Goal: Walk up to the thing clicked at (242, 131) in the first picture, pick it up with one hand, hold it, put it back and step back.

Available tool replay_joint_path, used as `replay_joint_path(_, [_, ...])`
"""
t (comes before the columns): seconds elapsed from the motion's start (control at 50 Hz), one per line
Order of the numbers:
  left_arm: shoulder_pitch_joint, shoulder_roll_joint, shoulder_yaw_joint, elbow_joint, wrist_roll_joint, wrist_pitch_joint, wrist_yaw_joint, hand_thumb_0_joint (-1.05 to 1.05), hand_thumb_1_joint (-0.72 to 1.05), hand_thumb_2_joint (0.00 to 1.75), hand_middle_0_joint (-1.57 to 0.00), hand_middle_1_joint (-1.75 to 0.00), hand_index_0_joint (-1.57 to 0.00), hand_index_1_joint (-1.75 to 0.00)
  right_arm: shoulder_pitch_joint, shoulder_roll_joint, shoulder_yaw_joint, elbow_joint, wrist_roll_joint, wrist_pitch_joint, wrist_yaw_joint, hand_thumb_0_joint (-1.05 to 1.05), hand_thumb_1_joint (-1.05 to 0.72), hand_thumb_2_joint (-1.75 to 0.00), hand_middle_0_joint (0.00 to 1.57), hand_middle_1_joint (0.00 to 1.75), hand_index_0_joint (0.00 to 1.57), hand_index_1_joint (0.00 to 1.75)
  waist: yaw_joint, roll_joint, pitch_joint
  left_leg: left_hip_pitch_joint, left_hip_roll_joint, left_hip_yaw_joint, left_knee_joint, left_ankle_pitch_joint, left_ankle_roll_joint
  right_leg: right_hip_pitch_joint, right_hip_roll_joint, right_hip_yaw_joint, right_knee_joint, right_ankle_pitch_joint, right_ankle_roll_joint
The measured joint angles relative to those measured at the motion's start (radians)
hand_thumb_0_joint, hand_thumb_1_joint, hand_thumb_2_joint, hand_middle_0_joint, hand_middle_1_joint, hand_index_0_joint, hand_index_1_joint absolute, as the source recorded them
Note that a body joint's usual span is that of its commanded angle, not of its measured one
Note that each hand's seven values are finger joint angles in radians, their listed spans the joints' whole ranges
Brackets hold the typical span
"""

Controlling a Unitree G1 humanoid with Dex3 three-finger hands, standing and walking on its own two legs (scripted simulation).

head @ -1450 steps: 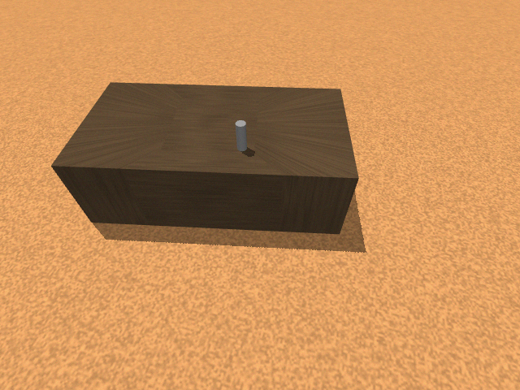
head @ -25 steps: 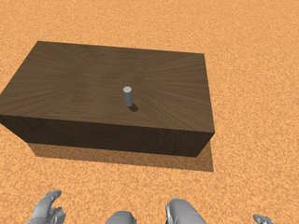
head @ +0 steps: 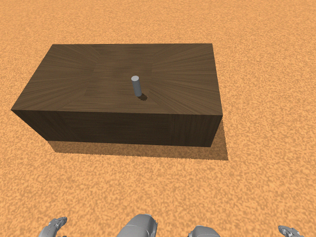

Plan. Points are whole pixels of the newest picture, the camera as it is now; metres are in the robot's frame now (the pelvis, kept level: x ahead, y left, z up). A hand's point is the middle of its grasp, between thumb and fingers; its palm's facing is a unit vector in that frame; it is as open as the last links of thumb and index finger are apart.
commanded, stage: step back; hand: left
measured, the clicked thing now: (136, 86) +0.84 +0.21 -0.31
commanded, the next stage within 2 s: stand in 1.70 s
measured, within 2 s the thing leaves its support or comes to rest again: neither
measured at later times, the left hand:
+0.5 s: hand out of the picture -0.11 +0.24 -0.15, palm faces -0.04 -0.91 -0.41, open 7.4 cm
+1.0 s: hand out of the picture -0.25 +0.25 -0.14, palm faces +0.10 -0.92 -0.38, open 7.4 cm
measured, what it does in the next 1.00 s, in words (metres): walks backwards: left foot, then right foot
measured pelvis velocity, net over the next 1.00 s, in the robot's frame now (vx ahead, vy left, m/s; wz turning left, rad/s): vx -0.28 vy -0.03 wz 0.07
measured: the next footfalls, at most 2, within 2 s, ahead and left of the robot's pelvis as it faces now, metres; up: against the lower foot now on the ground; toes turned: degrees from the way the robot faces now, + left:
left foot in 0.10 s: +0.00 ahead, +0.12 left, +0.00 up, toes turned +0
right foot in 0.44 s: -0.21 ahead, -0.13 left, +0.00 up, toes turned +3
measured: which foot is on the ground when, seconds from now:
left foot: up 0.00-0.08, down 0.10-0.48, up 0.50-0.80, down 0.82-1.00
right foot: down 0.00-0.12, up 0.14-0.42, down 0.44-1.00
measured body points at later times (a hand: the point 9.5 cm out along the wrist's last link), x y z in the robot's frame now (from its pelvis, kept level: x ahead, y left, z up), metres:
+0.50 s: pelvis -0.18 -0.03 -0.01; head -0.13 -0.04 +0.44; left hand -0.11 +0.29 -0.12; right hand -0.04 -0.35 -0.12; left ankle -0.05 +0.12 -0.72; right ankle -0.21 -0.14 -0.73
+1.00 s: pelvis -0.28 -0.03 +0.00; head -0.28 -0.03 +0.45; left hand -0.25 +0.30 -0.11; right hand -0.19 -0.33 -0.12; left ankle -0.28 +0.10 -0.73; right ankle -0.25 -0.14 -0.71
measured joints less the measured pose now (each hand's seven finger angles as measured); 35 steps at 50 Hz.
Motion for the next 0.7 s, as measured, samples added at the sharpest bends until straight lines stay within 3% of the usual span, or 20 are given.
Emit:
replay_joint_path(0.06, [-0.033, 0.016, 0.000, -0.032, -0.005, -0.002, 0.008, 0.00, 0.90, 0.90, -0.21, -0.30, -0.20, -0.30, 0.011, 0.011, 0.001, 0.008, -0.007, 0.000, 0.005, 0.01, -0.90, -0.90, 0.20, 0.30, 0.21, 0.30, -0.008, -0.010, 0.015, 0.087, 0.035, 0.040, -0.183, 0.008, 0.006, -0.040, -0.012, -0.026, 0.024, 0.017, 0.006])
replay_joint_path(0.1, [-0.058, 0.030, -0.002, -0.045, -0.013, 0.005, 0.008, 0.00, 0.90, 0.90, -0.21, -0.30, -0.20, -0.30, 0.020, 0.018, 0.000, 0.011, -0.012, -0.010, 0.011, 0.01, -0.90, -0.90, 0.21, 0.30, 0.21, 0.30, -0.018, -0.024, 0.022, 0.160, 0.053, 0.069, -0.371, 0.127, 0.019, -0.076, -0.027, -0.041, 0.067, 0.015, 0.014])
replay_joint_path(0.14, [-0.085, 0.044, 0.002, -0.040, -0.022, 0.016, 0.009, 0.00, 0.90, 0.90, -0.21, -0.30, -0.20, -0.30, 0.011, 0.040, 0.000, 0.022, -0.022, -0.014, 0.016, 0.01, -0.90, -0.90, 0.21, 0.30, 0.21, 0.30, -0.004, -0.075, 0.047, 0.165, 0.028, 0.099, -0.393, 0.185, 0.032, -0.105, -0.040, 0.001, 0.122, -0.027, 0.010])
replay_joint_path(0.18, [-0.091, 0.037, 0.005, -0.019, -0.024, 0.028, 0.011, 0.00, 0.90, 0.90, -0.20, -0.30, -0.20, -0.30, 0.007, 0.045, 0.009, 0.023, -0.026, -0.014, 0.028, 0.01, -0.90, -0.90, 0.21, 0.30, 0.21, 0.30, -0.016, -0.063, 0.042, 0.144, 0.048, 0.089, -0.381, 0.193, 0.040, -0.142, 0.035, 0.059, 0.272, -0.192, 0.003])
replay_joint_path(0.2, [-0.090, 0.037, 0.006, -0.010, -0.027, 0.033, 0.011, 0.00, 0.90, 0.90, -0.20, -0.30, -0.20, -0.30, 0.006, 0.049, 0.012, 0.024, -0.027, -0.016, 0.028, 0.01, -0.90, -0.90, 0.21, 0.30, 0.21, 0.30, -0.022, -0.060, 0.036, 0.139, 0.058, 0.084, -0.392, 0.208, 0.040, -0.157, 0.073, 0.088, 0.363, -0.226, -0.001])
replay_joint_path(0.24, [-0.081, 0.039, 0.009, 0.003, -0.034, 0.034, 0.009, 0.00, 0.90, 0.90, -0.20, -0.30, -0.20, -0.30, 0.000, 0.055, 0.018, 0.023, -0.030, -0.015, 0.024, 0.01, -0.90, -0.90, 0.21, 0.30, 0.21, 0.30, -0.023, -0.062, 0.022, 0.131, 0.075, 0.085, -0.427, 0.244, 0.038, -0.172, 0.119, 0.119, 0.500, -0.230, -0.004])
replay_joint_path(0.28, [-0.062, 0.038, 0.011, 0.011, -0.034, 0.027, 0.003, 0.00, 0.90, 0.90, -0.20, -0.30, -0.20, -0.30, -0.014, 0.054, 0.017, 0.018, -0.032, -0.013, 0.022, 0.01, -0.90, -0.90, 0.21, 0.30, 0.21, 0.30, -0.016, -0.058, 0.011, 0.117, 0.094, 0.091, -0.452, 0.276, 0.038, -0.153, 0.129, 0.117, 0.547, -0.223, 0.008])
replay_joint_path(0.38, [-0.020, 0.037, 0.009, 0.041, -0.026, 0.023, -0.010, 0.00, 0.90, 0.90, -0.20, -0.30, -0.20, -0.30, -0.058, 0.037, 0.009, -0.020, -0.035, -0.016, 0.021, 0.01, -0.90, -0.90, 0.21, 0.30, 0.21, 0.30, -0.006, -0.045, 0.007, 0.063, 0.130, 0.113, -0.471, 0.337, 0.027, -0.010, 0.081, 0.082, 0.330, -0.228, 0.034])
replay_joint_path(0.44, [0.000, 0.033, 0.005, 0.065, -0.023, 0.010, -0.014, 0.00, 0.90, 0.90, -0.20, -0.30, -0.20, -0.30, -0.084, 0.016, 0.009, -0.034, -0.027, -0.007, 0.023, 0.01, -0.90, -0.90, 0.21, 0.30, 0.21, 0.30, 0.006, -0.029, 0.002, 0.010, 0.153, 0.127, -0.440, 0.358, 0.003, 0.102, 0.042, 0.036, 0.054, -0.150, 0.019])
replay_joint_path(0.48, [0.000, 0.007, 0.005, 0.091, -0.012, 0.004, -0.014, 0.00, 0.90, 0.90, -0.20, -0.30, -0.20, -0.30, -0.100, -0.008, 0.001, -0.025, -0.019, 0.004, 0.021, 0.01, -0.90, -0.90, 0.21, 0.30, 0.21, 0.30, -0.006, 0.034, 0.016, -0.022, 0.177, 0.078, -0.400, 0.343, 0.004, 0.119, 0.076, -0.004, 0.005, -0.114, -0.003])
replay_joint_path(0.52, [0.020, 0.001, -0.002, 0.091, -0.003, 0.006, -0.020, 0.00, 0.90, 0.90, -0.20, -0.30, -0.20, -0.30, -0.085, 0.000, -0.007, -0.006, -0.011, 0.018, 0.010, 0.01, -0.90, -0.90, 0.21, 0.30, 0.21, 0.30, 0.007, 0.023, -0.003, -0.068, 0.105, 0.016, -0.273, 0.139, 0.007, 0.085, 0.058, -0.002, 0.032, -0.105, -0.016])
replay_joint_path(0.58, [0.042, -0.004, -0.006, 0.091, -0.002, 0.005, -0.014, 0.00, 0.90, 0.90, -0.21, -0.30, -0.20, -0.30, -0.052, 0.004, -0.003, 0.011, -0.004, 0.021, 0.006, 0.01, -0.90, -0.90, 0.20, 0.30, 0.21, 0.30, 0.019, -0.001, -0.019, -0.105, 0.003, -0.038, -0.035, 0.056, 0.008, 0.065, 0.022, 0.008, 0.007, -0.063, -0.019])
replay_joint_path(0.64, [0.042, -0.005, -0.004, 0.080, 0.001, -0.005, -0.005, 0.00, 0.90, 0.90, -0.21, -0.30, -0.20, -0.30, -0.019, -0.001, 0.001, 0.023, -0.007, 0.013, 0.006, 0.01, -0.90, -0.90, 0.20, 0.30, 0.21, 0.30, 0.013, 0.006, -0.022, -0.078, -0.018, -0.038, 0.054, 0.059, 0.003, 0.043, 0.010, -0.008, -0.007, -0.030, -0.020])
replay_joint_path(0.7, [0.028, 0.001, 0.001, 0.058, 0.003, -0.020, 0.000, 0.00, 0.90, 0.90, -0.21, -0.30, -0.20, -0.30, 0.011, 0.002, 0.000, 0.047, -0.015, 0.015, 0.008, 0.01, -0.90, -0.90, 0.20, 0.30, 0.21, 0.30, 0.012, 0.014, -0.022, -0.003, 0.005, -0.011, 0.004, 0.032, -0.009, 0.020, 0.002, -0.036, 0.001, -0.014, -0.024])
